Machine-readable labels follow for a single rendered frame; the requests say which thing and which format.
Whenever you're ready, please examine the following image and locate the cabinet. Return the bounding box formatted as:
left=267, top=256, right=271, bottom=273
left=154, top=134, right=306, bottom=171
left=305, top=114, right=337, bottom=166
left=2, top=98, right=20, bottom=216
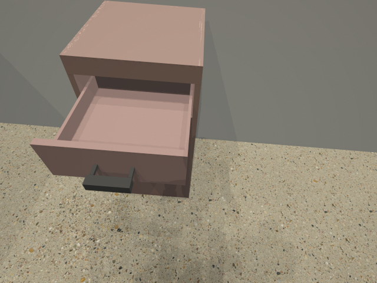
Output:
left=59, top=1, right=205, bottom=198

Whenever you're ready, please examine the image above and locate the drawer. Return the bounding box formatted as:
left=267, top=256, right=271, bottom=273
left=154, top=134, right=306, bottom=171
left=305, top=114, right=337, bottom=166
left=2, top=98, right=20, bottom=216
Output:
left=30, top=76, right=193, bottom=185

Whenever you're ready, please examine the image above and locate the handle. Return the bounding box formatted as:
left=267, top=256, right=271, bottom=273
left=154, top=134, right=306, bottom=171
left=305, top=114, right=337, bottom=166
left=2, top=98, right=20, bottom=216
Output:
left=82, top=164, right=135, bottom=193

